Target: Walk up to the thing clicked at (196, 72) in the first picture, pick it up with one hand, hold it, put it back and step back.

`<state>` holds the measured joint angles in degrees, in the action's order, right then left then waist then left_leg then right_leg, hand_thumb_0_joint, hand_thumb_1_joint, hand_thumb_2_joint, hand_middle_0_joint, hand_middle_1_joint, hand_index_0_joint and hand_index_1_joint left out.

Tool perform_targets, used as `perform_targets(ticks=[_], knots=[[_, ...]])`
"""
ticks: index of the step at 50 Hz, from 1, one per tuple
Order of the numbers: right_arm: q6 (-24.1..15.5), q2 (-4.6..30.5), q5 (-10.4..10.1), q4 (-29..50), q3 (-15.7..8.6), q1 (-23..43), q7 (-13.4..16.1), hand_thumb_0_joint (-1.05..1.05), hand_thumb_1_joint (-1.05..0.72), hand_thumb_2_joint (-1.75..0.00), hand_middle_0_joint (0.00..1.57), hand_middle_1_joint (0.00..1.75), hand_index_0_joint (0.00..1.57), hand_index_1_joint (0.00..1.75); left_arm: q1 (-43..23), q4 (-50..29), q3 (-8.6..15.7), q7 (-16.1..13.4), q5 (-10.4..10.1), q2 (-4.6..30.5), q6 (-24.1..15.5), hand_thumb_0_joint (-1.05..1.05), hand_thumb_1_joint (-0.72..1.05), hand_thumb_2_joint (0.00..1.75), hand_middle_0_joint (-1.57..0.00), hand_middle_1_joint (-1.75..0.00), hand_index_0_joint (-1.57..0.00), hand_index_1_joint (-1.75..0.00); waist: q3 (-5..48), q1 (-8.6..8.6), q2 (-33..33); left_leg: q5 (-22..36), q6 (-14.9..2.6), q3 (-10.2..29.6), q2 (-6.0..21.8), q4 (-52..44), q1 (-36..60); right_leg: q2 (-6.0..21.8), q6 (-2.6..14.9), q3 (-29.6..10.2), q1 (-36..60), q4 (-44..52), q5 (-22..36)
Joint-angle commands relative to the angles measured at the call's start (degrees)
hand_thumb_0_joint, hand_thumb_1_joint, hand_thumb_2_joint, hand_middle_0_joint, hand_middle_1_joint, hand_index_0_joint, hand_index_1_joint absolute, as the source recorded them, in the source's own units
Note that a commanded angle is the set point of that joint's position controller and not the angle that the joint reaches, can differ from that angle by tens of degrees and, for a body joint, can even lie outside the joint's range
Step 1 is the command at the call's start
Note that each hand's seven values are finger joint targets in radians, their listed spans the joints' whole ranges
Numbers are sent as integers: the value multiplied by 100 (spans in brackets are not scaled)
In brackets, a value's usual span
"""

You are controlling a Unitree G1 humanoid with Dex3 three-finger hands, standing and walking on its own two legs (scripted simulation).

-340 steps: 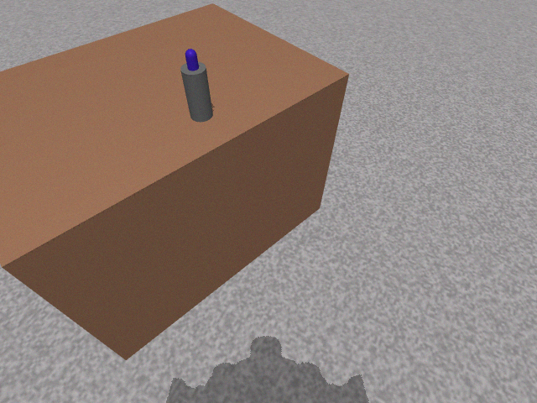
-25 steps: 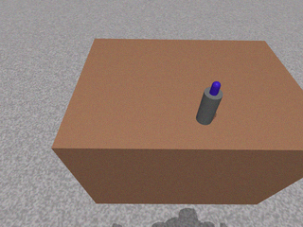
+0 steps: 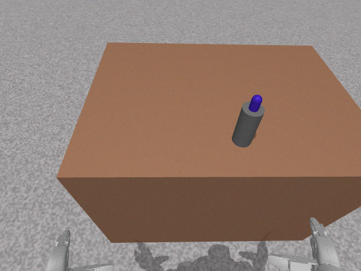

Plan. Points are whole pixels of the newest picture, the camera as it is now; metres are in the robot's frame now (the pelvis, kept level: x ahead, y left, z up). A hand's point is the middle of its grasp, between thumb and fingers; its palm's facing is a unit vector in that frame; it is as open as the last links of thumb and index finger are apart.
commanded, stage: rise first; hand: right
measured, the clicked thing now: (248, 120) +0.49 -0.19 +0.01
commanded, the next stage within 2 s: go down in 1.26 s
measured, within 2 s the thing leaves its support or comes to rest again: neither
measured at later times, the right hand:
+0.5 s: hand (310, 232) +0.19 -0.25 +0.01, palm faces +0.28 +0.89 -0.35, open 17.5 cm
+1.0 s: hand (325, 231) +0.18 -0.25 +0.06, palm faces +0.29 +0.88 -0.37, open 17.5 cm
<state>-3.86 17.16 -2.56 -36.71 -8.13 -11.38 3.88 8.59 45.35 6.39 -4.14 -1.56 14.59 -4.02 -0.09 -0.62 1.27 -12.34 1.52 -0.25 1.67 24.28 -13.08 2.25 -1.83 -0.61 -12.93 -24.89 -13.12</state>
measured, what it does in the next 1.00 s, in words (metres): stands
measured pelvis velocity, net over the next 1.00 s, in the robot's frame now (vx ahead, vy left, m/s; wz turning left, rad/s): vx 0.00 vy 0.00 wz -0.01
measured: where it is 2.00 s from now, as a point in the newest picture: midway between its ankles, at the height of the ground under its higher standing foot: outside the picture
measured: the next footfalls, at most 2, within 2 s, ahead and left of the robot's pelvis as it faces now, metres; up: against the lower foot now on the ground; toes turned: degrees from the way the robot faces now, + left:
none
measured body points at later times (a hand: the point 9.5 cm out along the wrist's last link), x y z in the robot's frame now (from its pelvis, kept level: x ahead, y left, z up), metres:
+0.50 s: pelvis +0.01 +0.00 +0.00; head +0.01 +0.02 +0.45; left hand +0.17 +0.26 -0.09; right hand +0.17 -0.30 +0.03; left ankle +0.00 +0.14 -0.74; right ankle +0.00 -0.14 -0.74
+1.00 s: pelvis +0.00 +0.00 +0.00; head -0.01 +0.02 +0.45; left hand +0.16 +0.26 -0.09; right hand +0.16 -0.30 +0.08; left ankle +0.00 +0.14 -0.74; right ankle +0.00 -0.14 -0.74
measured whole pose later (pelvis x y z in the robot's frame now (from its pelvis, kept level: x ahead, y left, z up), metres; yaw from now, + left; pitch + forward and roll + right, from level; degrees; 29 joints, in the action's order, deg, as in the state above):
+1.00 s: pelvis +0.00 +0.00 +0.00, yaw -1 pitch -4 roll +0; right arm -11.7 16.3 -2.3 3.6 -13.0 -26.9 1.3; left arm 14.2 35.6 8.3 -2.7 -0.4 12.5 -6.2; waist -2.9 -2.2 2.7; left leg -12.6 1.8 -0.8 2.5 23.4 -6.8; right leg 1.5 -1.6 -1.1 -6.6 -23.3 -12.7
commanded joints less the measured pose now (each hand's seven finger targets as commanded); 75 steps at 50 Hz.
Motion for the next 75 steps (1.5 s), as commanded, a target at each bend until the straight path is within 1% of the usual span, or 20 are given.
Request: perform_targets(ticks=[1,7,13,14,23,26,28,30,37,39,41,50,53,60,67,69,70,71,72,75], knots=[[-392,1094,47,1789,-392,401,119,0,47,-6,4,5,5,5,-612,-1531,78,-104,-24,740,-390,0,-53,5,-7,-6,-6,-6,751,-86,9,618,-138,-285,-141,-384,440,-235,216,298,276,414,696],[-450,1088,55,2528,-660,-344,128,0,55,-5,4,6,4,6,1,-1837,87,-118,10,698,-387,0,-54,4,-6,-5,-6,-6,678,-145,40,1203,-125,-373,-146,-276,608,-231,199,298,556,389,1359],[-451,992,3,3207,-787,-544,13,0,58,-4,4,6,4,6,455,-1710,242,-12,10,704,-321,0,-54,2,-6,-5,-6,-5,258,-31,-51,1110,-101,-411,-151,-362,504,-230,212,321,545,458,1235],[-469,900,12,3338,-709,-589,-18,0,58,-4,4,6,4,6,423,-1797,73,24,13,502,-349,0,-55,3,-6,-5,-6,-5,309,-34,-50,1167,-88,-402,-127,-369,580,-243,221,329,572,430,1266],[-648,967,40,4118,-930,-818,-25,0,58,-4,4,6,4,6,19,-1944,366,4,67,734,-371,0,-55,5,-6,-5,-5,-6,477,-113,-48,1255,-112,-406,-127,-317,738,-215,190,279,730,437,1449],[-726,918,31,4420,-878,-834,-52,0,58,-4,4,6,5,6,39,-1791,185,26,77,514,-363,0,-56,5,-6,-5,-5,-6,343,-143,-65,1123,-104,-405,-113,-371,716,-249,200,303,659,453,1310],[-752,959,42,4385,-990,-1011,-61,0,57,-4,4,6,5,6,22,-1791,387,18,89,664,-370,0,-56,5,-6,-5,-5,-6,362,-124,-68,1115,-90,-399,-91,-385,714,-268,214,313,674,430,1285],[-812,919,27,4608,-991,-1034,-91,0,58,-4,4,6,5,6,40,-1779,199,63,84,487,-383,0,-56,5,-5,-5,-5,-5,263,-210,35,1012,-112,-392,-101,-399,740,-258,204,311,613,462,1197],[-951,892,15,4897,-1004,-1090,-141,0,57,-4,4,6,5,6,68,-1912,400,91,79,611,-440,0,-56,5,-5,-5,-5,-5,116,-145,64,650,-125,-411,-115,-467,640,-258,208,307,544,558,848],[-1006,764,20,4984,-905,-1119,-164,0,57,-4,4,6,5,6,139,-1957,195,126,75,392,-460,0,-56,5,-5,-5,-5,-5,112,-134,-32,632,-128,-414,-121,-472,649,-240,215,300,562,557,844],[-1048,984,12,5001,-1136,-1027,-142,0,56,-4,4,6,5,6,118,-1768,468,97,73,613,-476,0,-57,6,-6,-5,-5,-6,79,-149,114,563,-133,-412,-115,-476,618,-254,208,288,522,556,770],[-1208,865,20,5288,-1086,-1265,-178,0,57,-4,4,6,5,6,136,-1708,377,141,86,444,-568,0,-56,6,-5,-5,-5,-6,163,-199,22,630,-144,-455,-131,-423,666,-234,200,261,567,549,890],[-1252,992,16,5411,-1205,-1078,-172,0,56,-5,4,6,5,6,-118,-1842,588,121,91,721,-610,0,-57,7,-5,-5,-5,-6,144,-166,54,457,-150,-442,-138,-435,613,-227,195,257,537,578,710],[-1353,932,4,5431,-1199,-1173,-212,0,56,-5,4,6,5,6,-12,-1574,364,163,86,439,-634,0,-56,7,-5,-5,-5,-6,39,-221,37,299,-151,-449,-140,-466,565,-244,212,269,453,584,559],[-1405,1025,-5,5450,-1330,-1310,-211,0,56,-5,4,6,5,6,-74,-1524,632,130,91,651,-641,0,-57,8,-5,-6,-5,-7,108,-192,18,536,-123,-421,-101,-467,559,-287,229,298,539,503,788],[-1429,974,-2,5596,-1283,-1256,-226,0,50,-6,4,6,4,6,-123,-1548,456,157,90,479,-637,0,-50,1,-6,-6,-7,-4,123,-248,-68,512,-123,-435,-108,-467,561,-285,230,284,524,507,792],[-1607,486,32,5834,-1105,-1193,-291,0,56,-4,4,5,5,5,-385,-1573,196,233,230,255,-650,0,-54,4,-5,-5,-5,-5,338,-123,-268,456,-76,-389,-180,-364,421,-279,222,198,523,383,640],[-1650,772,17,5546,-1442,-1185,-276,0,59,-4,3,6,4,6,-405,-1522,431,191,207,454,-664,0,-55,4,-5,-5,-5,-5,284,-166,-246,315,-72,-378,-165,-384,415,-290,231,199,438,396,494],[-1638,856,18,5303,-1486,-1166,-277,0,61,-4,3,6,4,6,-375,-1581,558,163,210,654,-659,0,-55,5,-5,-5,-4,-5,294,-80,-304,278,-71,-357,-148,-398,397,-303,225,198,469,393,449],[-1739,1111,-80,5231,-1761,-560,-381,0,61,-4,3,6,4,6,-348,-1606,573,116,219,650,-610,0,-54,4,-5,-4,-5,-5,244,-5,-168,16,-71,-275,-111,-461,232,-326,234,213,447,376,187]])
